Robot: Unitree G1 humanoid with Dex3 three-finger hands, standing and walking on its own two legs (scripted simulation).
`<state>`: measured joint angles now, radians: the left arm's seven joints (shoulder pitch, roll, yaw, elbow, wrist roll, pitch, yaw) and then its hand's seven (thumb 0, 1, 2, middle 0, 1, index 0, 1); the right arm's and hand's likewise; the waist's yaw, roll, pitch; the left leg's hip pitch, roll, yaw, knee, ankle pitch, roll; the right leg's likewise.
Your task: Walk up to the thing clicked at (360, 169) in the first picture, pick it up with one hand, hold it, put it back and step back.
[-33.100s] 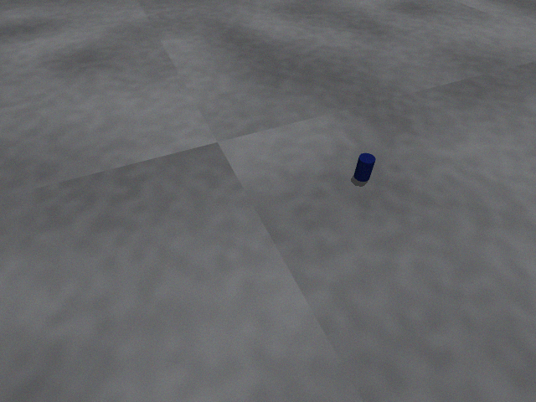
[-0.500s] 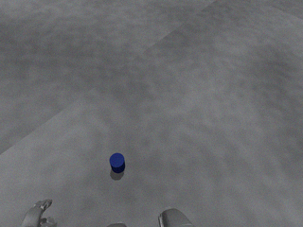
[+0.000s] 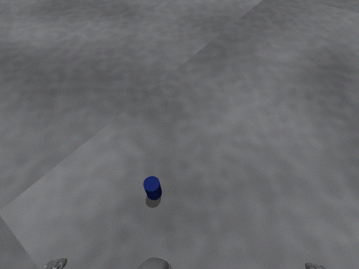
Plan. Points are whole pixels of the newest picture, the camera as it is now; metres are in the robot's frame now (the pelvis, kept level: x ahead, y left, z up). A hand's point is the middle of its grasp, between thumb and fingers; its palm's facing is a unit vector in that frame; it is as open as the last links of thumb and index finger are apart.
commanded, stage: step back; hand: left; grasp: from the side
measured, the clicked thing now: (153, 188) +0.58 +0.20 -0.70
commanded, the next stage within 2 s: none
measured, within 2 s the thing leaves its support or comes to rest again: neither
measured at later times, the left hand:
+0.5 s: hand out of the picture -0.06 +0.27 -0.16, palm faces -0.02 -0.92 -0.39, open 7.4 cm
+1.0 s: hand out of the picture -0.21 +0.26 -0.15, palm faces +0.01 -0.93 -0.37, open 7.4 cm
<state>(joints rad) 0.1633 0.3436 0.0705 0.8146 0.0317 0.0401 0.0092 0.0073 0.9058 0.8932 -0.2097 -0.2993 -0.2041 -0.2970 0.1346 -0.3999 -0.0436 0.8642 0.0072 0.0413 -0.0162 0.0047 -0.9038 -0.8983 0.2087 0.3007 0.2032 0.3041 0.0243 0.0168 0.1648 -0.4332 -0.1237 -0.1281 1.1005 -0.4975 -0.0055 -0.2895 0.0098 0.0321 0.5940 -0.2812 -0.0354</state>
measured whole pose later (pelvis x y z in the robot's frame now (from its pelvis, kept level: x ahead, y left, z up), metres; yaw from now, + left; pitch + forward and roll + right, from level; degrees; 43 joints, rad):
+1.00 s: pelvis -0.32 -0.02 +0.00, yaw +1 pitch -2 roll -1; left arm 0.14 0.40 0.08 0.81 0.01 0.07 0.01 0.01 0.91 0.89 -0.21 -0.30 -0.20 -0.30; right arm 0.17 -0.36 -0.03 0.86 -0.04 0.03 0.00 0.01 -0.90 -0.90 0.21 0.30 0.21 0.30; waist 0.00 -0.03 0.17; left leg -0.34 0.00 -0.01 0.60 -0.22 0.03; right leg -0.47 0.11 0.14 1.20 -0.50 0.00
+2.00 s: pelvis -0.47 -0.04 +0.00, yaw +5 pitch -2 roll +0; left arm 0.17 0.35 0.04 1.03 0.02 -0.01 -0.02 0.01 0.91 0.89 -0.21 -0.30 -0.20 -0.30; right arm 0.18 -0.37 -0.05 1.04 -0.03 -0.02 0.02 0.01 -0.90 -0.90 0.21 0.30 0.20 0.30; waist 0.03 -0.01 0.06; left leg -0.23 -0.02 -0.02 0.55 -0.28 0.01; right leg -0.22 -0.04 -0.04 0.55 -0.29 0.01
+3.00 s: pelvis -0.46 -0.05 +0.02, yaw +5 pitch -2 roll +0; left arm 0.10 0.35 0.00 1.16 0.01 -0.01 -0.01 0.01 0.91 0.89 -0.21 -0.30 -0.20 -0.30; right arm 0.10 -0.35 0.00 1.15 -0.01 -0.01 0.01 0.01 -0.90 -0.90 0.21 0.30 0.20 0.30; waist 0.01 0.01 0.06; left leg -0.12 0.00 -0.03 0.31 -0.16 -0.01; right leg -0.11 -0.02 -0.06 0.32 -0.17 0.00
